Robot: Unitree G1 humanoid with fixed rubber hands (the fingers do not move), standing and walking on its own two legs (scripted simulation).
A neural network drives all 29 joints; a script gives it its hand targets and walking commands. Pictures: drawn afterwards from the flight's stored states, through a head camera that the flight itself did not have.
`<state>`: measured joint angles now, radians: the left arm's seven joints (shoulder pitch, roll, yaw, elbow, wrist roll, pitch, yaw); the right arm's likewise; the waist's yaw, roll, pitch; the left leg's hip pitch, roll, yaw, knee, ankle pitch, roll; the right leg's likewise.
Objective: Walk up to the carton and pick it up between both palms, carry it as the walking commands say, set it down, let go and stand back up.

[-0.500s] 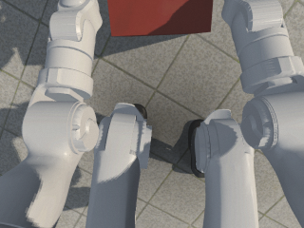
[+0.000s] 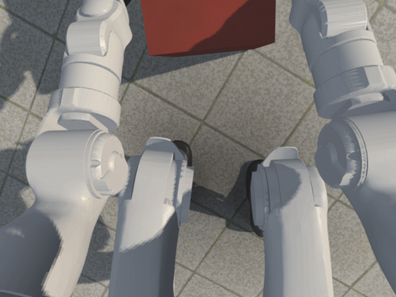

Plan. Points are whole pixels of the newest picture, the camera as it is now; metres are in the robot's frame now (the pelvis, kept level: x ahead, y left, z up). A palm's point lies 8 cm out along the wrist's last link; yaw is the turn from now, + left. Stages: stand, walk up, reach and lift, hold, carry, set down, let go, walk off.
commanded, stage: set down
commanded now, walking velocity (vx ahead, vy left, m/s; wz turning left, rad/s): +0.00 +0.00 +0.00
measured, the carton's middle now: out of the picture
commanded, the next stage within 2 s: none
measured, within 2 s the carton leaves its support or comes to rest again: rests again in 0.28 s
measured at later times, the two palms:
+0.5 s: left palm out of the picture +0.54 +0.19 -0.17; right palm out of the picture +0.57 -0.08 -0.18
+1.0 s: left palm out of the picture +0.54 +0.19 -0.18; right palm out of the picture +0.58 -0.08 -0.18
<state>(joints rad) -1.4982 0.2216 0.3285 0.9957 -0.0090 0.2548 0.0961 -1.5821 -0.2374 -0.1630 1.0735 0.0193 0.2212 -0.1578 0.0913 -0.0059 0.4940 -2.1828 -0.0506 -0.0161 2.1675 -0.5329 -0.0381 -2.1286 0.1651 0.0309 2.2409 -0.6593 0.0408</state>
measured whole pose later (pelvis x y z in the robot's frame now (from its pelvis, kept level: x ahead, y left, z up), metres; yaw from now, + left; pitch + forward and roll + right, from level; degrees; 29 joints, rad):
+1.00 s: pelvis +0.02 +0.00 -0.01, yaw +0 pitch +35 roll +2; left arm -1.45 0.20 0.40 1.03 0.05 0.19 0.02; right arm -1.52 -0.23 -0.19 1.09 -0.01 0.16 -0.10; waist 0.10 -0.02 0.42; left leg -2.22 -0.04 -0.01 2.21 -0.59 -0.04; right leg -2.17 0.17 0.03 2.28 -0.72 0.03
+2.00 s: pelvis +0.00 +0.01 +0.03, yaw +0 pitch +31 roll +0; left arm -1.49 0.31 0.22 0.94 -0.17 0.17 0.16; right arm -1.56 -0.39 -0.04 0.99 0.19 0.19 -0.14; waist 0.09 -0.02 0.52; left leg -2.08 -0.05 -0.01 2.08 -0.54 -0.01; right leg -2.02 0.10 0.02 2.14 -0.66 0.03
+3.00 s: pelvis +0.01 +0.01 +0.28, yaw -1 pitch +26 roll -1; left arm -1.33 0.28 0.27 0.74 -0.11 0.32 0.13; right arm -1.43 -0.37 -0.16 0.86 0.09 0.31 -0.07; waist 0.10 -0.03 0.49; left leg -1.31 -0.04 -0.03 1.16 -0.31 0.00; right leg -1.26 0.08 0.06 1.19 -0.39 0.02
